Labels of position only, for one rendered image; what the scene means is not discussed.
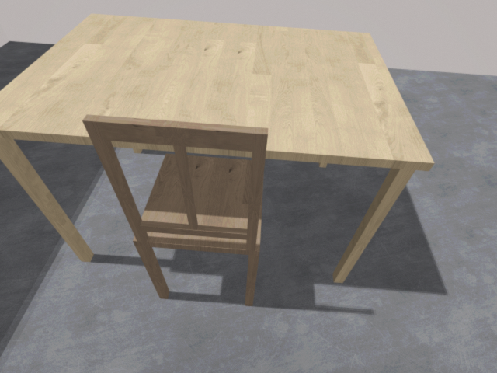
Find chair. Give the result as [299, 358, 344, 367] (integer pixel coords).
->
[82, 114, 268, 306]

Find table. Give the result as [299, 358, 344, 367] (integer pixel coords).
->
[0, 13, 434, 283]

